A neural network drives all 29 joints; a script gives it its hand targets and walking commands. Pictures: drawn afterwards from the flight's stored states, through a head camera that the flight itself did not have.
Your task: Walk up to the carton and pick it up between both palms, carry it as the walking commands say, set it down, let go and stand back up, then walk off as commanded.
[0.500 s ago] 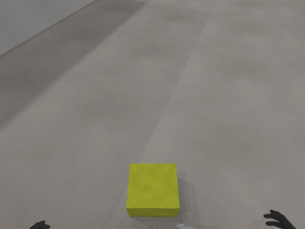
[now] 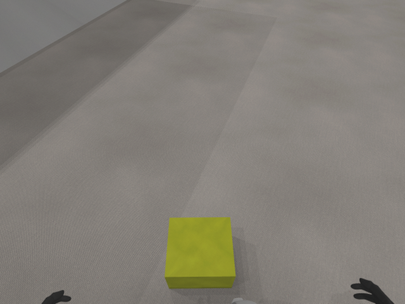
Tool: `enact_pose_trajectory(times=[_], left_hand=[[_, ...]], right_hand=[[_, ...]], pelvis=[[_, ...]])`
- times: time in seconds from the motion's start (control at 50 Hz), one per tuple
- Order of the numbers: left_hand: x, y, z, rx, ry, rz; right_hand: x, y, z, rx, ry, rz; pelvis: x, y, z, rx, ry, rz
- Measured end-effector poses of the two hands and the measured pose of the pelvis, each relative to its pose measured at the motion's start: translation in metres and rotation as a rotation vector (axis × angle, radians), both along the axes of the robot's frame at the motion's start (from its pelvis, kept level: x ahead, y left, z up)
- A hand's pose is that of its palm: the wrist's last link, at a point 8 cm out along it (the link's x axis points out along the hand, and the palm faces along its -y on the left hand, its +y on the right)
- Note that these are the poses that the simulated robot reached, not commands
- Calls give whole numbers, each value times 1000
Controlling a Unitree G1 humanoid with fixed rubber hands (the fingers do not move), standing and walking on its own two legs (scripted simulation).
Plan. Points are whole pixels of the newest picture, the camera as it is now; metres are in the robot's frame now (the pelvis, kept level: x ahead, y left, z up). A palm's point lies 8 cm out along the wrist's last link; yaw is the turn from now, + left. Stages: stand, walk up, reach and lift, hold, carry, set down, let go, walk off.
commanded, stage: walk up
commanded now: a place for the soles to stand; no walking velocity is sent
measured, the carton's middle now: (200, 252) +0.45 +0.03 -0.64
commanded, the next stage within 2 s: reach and lift in 0.02 s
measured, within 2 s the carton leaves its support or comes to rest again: neither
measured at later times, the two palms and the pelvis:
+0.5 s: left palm (81, 273) +0.22 +0.28 -0.10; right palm (341, 278) +0.22 -0.28 -0.11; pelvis -0.01 +0.00 -0.01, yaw +3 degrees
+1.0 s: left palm (104, 229) +0.33 +0.27 -0.14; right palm (295, 222) +0.36 -0.23 -0.14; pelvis -0.05 -0.01 -0.06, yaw +5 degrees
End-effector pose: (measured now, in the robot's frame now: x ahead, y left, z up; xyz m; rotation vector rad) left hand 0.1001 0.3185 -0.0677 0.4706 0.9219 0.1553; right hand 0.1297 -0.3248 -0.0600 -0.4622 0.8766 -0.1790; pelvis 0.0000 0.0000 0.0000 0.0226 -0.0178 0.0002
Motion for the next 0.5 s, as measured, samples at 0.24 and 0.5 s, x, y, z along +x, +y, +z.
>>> enact_pose_trajectory(times=[0.24, 0.5], left_hand=[[18, -16, -7, -92, 8, 59], [115, -41, -34, -150, -72, 4]], right_hand=[[9, 26, -25, 104, 45, -8], [88, 42, -45, 97, 0, 28]], pelvis=[[-10, 0, 1, -5, -5, 32], [-14, -5, -13, 5, 168, 44]])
